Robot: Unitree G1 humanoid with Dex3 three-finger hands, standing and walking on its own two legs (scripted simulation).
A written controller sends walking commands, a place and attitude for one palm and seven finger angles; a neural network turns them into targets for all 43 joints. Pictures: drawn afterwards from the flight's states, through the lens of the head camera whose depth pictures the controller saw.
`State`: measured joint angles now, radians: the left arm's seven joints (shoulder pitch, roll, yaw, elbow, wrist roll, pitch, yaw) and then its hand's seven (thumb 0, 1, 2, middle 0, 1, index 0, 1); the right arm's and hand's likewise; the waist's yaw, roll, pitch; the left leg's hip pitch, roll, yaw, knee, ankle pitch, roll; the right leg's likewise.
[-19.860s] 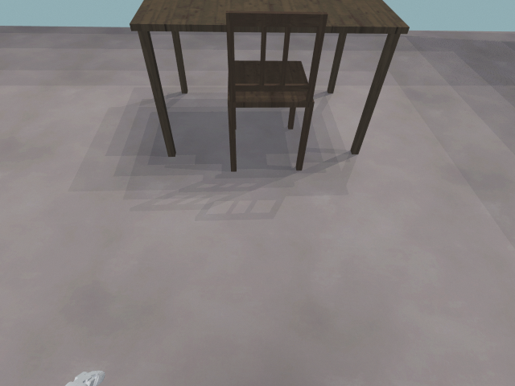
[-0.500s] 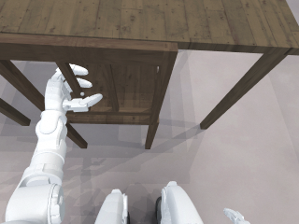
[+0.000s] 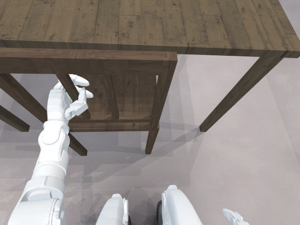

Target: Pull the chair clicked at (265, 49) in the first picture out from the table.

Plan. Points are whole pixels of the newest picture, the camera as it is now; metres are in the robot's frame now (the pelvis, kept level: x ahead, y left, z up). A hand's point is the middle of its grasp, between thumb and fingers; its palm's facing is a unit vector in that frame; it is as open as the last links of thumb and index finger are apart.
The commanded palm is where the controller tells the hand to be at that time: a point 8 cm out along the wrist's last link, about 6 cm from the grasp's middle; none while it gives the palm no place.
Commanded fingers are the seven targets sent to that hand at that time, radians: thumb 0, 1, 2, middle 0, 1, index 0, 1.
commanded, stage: hook a spindle and tug to test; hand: left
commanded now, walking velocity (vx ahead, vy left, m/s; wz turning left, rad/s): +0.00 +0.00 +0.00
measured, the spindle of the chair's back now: (76, 98) +0.45 +0.19 -0.01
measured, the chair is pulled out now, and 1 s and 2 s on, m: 0.01 0.09 0.22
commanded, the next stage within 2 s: step backward, pulling the chair out in 0.32 s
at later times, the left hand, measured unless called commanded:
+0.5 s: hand (80, 115) +0.39 +0.17 +0.01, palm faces +0.02 -0.99 -0.10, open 4.8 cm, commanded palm +0.37 +0.21 +0.02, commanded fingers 0.00 0.90 0.90 -0.50 -1.45 -0.50 -1.45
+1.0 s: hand (86, 129) +0.35 +0.14 +0.03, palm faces +0.05 -0.99 -0.13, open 5.0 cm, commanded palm +0.33 +0.19 +0.03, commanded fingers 0.00 0.90 0.90 -0.50 -1.45 -0.50 -1.45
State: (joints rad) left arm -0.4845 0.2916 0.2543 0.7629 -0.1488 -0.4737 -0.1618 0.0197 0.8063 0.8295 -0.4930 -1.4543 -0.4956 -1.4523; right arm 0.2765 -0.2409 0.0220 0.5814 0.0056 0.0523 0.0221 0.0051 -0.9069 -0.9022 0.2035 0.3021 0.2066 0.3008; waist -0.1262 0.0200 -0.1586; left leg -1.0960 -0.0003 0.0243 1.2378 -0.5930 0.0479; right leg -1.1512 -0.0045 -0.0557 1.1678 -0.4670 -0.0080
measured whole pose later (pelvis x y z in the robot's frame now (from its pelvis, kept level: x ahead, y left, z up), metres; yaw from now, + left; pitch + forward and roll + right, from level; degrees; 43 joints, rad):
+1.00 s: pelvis -0.01 +0.00 +0.09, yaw -2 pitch +7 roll -1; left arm -0.40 0.21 0.10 0.96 -0.08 -0.23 0.07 0.01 0.74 0.79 -0.37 -1.21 -0.49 -1.45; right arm 0.29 -0.24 -0.01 0.65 0.05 0.12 -0.11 0.00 -0.91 -0.90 0.20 0.30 0.21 0.30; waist -0.08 0.00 0.05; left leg -0.46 -0.01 0.08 0.67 -0.35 0.05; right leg -0.53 0.01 0.00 0.63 -0.22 0.00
